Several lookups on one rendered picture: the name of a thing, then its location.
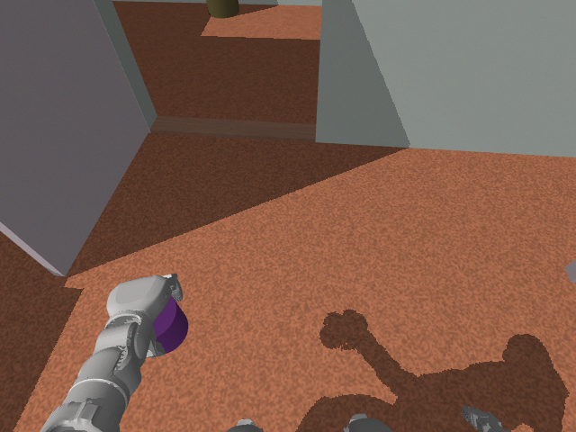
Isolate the right robot hand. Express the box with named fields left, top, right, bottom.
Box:
left=462, top=406, right=510, bottom=432

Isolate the left robot hand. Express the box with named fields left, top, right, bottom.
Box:
left=106, top=274, right=183, bottom=358

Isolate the tin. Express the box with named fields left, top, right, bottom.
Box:
left=153, top=296, right=188, bottom=354

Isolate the left robot arm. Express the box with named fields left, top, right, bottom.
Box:
left=40, top=310, right=154, bottom=432

